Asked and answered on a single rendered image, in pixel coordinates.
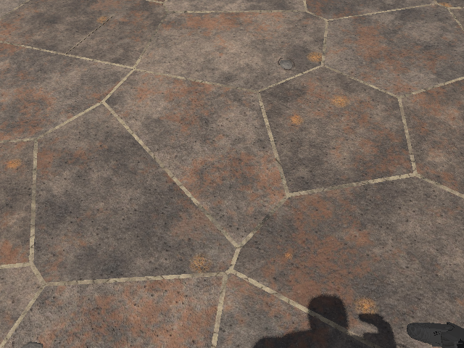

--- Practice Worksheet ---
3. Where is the robot right hand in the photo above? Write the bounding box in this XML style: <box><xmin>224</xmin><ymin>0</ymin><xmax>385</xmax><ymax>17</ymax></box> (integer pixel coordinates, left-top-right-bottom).
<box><xmin>407</xmin><ymin>322</ymin><xmax>464</xmax><ymax>348</ymax></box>

